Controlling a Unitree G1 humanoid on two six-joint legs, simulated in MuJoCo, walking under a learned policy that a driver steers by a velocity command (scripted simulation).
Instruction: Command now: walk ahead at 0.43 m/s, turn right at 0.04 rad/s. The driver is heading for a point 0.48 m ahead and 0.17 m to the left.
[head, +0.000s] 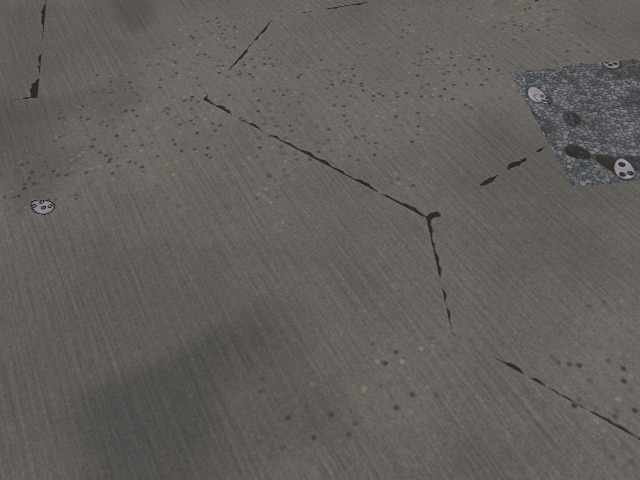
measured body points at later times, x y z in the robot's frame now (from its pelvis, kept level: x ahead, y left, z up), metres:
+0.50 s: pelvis +0.27 +0.07 +0.00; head +0.29 +0.07 +0.45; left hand +0.44 +0.33 -0.09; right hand +0.30 -0.21 -0.12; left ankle +0.23 +0.14 -0.74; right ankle +0.42 -0.12 -0.68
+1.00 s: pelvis +0.45 +0.03 -0.01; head +0.47 +0.04 +0.44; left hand +0.59 +0.28 -0.13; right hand +0.55 -0.24 -0.14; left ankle +0.48 +0.17 -0.75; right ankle +0.53 -0.07 -0.74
